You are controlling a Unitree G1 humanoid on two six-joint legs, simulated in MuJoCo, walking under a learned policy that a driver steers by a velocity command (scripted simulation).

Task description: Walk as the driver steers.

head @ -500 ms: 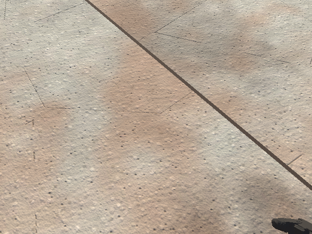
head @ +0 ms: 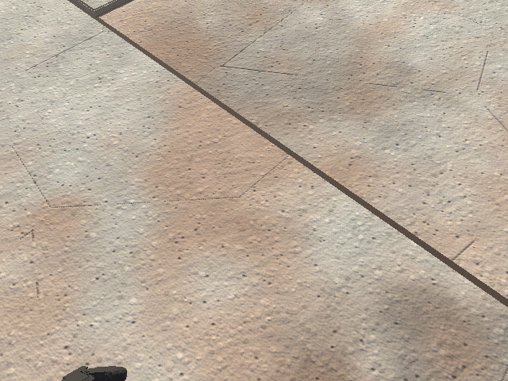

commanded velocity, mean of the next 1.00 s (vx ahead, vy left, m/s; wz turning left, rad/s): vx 0.11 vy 0.00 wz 0.51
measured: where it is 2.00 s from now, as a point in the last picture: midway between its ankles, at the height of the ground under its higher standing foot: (216, 348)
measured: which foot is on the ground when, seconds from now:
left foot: up 0.00-0.20, down 0.22-0.72, up 0.74-0.98, down 1.00-1.00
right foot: down 0.00-0.22, up 0.24-0.70, down 0.72-1.00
